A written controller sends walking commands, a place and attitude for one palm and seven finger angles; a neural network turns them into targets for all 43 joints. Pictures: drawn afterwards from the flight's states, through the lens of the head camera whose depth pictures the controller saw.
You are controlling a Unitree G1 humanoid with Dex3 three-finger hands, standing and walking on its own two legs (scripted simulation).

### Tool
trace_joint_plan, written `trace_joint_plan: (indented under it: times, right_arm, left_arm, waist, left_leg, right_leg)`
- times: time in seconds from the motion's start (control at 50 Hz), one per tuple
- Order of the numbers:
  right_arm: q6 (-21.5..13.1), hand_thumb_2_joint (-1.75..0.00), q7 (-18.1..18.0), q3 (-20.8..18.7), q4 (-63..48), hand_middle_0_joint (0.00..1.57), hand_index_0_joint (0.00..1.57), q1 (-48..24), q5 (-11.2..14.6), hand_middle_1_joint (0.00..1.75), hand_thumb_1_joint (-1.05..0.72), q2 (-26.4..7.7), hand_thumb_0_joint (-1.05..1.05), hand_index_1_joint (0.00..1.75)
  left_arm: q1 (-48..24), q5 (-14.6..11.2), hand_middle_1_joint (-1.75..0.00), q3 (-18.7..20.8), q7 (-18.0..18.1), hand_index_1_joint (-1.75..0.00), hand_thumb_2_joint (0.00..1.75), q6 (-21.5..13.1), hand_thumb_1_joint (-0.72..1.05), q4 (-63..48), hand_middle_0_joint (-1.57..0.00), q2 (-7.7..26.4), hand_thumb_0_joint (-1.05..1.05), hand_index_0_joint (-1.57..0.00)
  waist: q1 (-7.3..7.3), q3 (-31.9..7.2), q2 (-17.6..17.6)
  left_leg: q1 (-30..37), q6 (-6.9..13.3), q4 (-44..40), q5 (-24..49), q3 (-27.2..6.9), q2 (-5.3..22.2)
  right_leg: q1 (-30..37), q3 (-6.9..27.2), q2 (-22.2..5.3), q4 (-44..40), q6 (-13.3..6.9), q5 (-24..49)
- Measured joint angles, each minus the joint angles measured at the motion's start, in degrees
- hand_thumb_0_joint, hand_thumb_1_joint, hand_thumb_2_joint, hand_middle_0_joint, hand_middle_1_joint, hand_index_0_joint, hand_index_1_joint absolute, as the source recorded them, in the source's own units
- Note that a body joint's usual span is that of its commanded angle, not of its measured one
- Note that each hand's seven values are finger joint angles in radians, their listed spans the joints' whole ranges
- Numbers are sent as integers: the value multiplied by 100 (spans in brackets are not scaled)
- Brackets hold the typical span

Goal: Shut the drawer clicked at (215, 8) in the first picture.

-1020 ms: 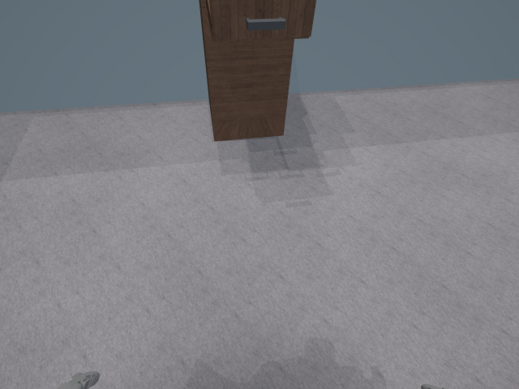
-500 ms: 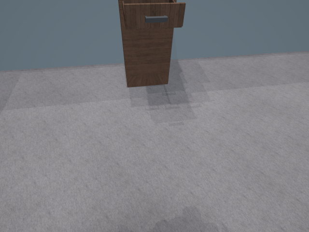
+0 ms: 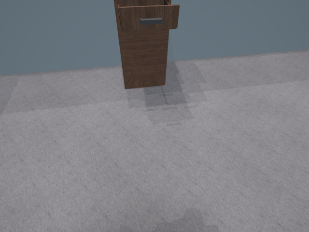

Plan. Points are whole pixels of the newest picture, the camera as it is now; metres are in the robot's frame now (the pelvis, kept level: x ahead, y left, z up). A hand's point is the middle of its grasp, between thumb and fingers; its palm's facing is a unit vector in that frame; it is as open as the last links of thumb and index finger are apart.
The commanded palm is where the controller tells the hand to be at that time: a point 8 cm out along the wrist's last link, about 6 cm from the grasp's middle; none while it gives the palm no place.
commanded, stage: look at it before walking up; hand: left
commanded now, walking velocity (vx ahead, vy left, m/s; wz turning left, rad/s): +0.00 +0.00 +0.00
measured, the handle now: (150, 20) +1.30 +0.10 +0.02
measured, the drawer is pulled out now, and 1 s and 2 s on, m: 0.30 0.30 0.30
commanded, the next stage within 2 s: walk to a spot facing it in 0.52 s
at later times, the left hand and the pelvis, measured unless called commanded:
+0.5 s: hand out of the picture +0.07 +0.25 -0.16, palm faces -0.03 -0.94 -0.34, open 7.4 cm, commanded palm none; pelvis +0.00 +0.00 +0.00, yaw +0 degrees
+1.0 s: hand out of the picture +0.09 +0.17 -0.19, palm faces -0.11 -0.97 -0.20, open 7.4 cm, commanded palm none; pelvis +0.07 -0.02 -0.02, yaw -8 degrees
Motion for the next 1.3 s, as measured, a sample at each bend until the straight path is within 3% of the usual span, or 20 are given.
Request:
trace_joint_plan:
  times: [0.68,0.86,0.92,0.98,1.02,1.06,1.12,1.22,1.3]
  right_arm:
    - [3,-89,-21,9,52,20,20,-23,-3,29,-90,25,1,30]
    - [-10,-89,-1,-69,-169,20,20,585,-74,29,-90,465,1,30]
    - [-125,-89,-15,-137,-209,20,20,857,-67,29,-90,634,1,30]
    - [-170,-89,-36,-174,-142,20,20,1120,-85,29,-90,708,0,30]
    - [-127,-89,-26,-181,-32,20,20,1285,-50,29,-90,748,1,30]
    - [-12,-89,2,-191,130,20,20,1325,-37,29,-90,793,1,30]
    - [47,-89,30,-250,173,20,20,1168,-66,29,-90,827,1,30]
    - [-14,-89,79,-341,-205,20,20,656,-75,29,-91,894,1,30]
    - [-75,-89,135,-351,-476,19,20,247,-54,29,-91,967,1,29]
  left_arm:
    - [106,-1,-30,18,27,-30,89,-2,90,91,-20,-6,1,-20]
    - [899,60,-30,140,-115,-30,90,157,90,-78,-20,-432,1,-20]
    - [1107,66,-30,197,-162,-30,90,176,90,-74,-20,-610,1,-20]
    - [1126,69,-30,240,-214,-30,90,111,90,-120,-20,-801,1,-20]
    - [1117,79,-30,269,-210,-30,89,-77,90,-227,-20,-853,1,-20]
    - [1135,42,-30,279,-121,-30,89,-241,90,-275,-20,-911,1,-20]
    - [1297,50,-30,257,-8,-30,89,-318,90,-238,-20,-1021,1,-20]
    - [1617,80,-30,196,39,-30,89,-350,90,15,-20,-1196,1,-20]
    - [1747,89,-30,184,59,-30,89,-369,90,167,-20,-1264,1,-20]
  waist:
    - [44,41,-12]
    - [121,-180,-50]
    - [94,-89,-73]
    - [34,74,59]
    - [32,156,123]
    - [101,182,143]
    - [160,138,126]
    - [76,45,50]
    - [130,78,28]
  left_leg:
    - [25,-27,-85,27,-1,34]
    - [-128,8,771,-764,367,171]
    - [66,-33,776,-958,598,224]
    - [267,-149,840,-1149,714,383]
    - [-25,-106,1742,-1465,674,531]
    - [-625,-21,3212,-1569,439,517]
    - [-1449,-21,4302,-1051,360,512]
    - [-2386,-157,3917,-268,436,648]
    - [-2629,-159,3015,82,430,691]
  right_leg:
    - [37,-1,32,-119,-14,48]
    - [-384,309,179,992,-151,-885]
    - [-794,-25,63,1896,-125,-1337]
    - [-913,-450,-46,1709,-112,-1227]
    - [-838,-599,-15,1458,-247,-666]
    - [-720,-665,55,1529,-348,-815]
    - [-321,-602,159,1004,-356,-819]
    - [273,-360,231,38,-321,-550]
    - [703,-178,250,-365,-227,-589]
